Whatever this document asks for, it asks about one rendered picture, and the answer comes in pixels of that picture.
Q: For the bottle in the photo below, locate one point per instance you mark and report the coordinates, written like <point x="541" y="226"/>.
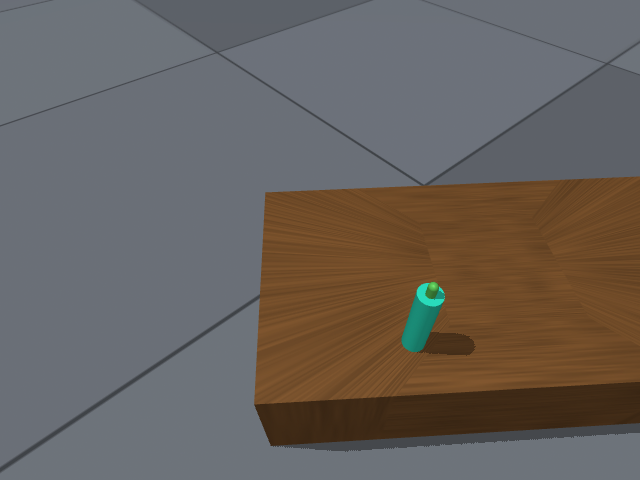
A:
<point x="424" y="311"/>

